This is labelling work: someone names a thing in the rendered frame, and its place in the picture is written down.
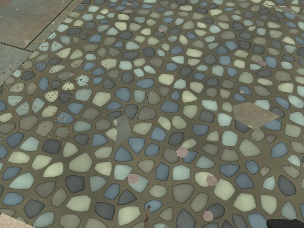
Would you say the robot right hand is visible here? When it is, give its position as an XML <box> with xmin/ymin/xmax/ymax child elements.
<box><xmin>266</xmin><ymin>218</ymin><xmax>304</xmax><ymax>228</ymax></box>

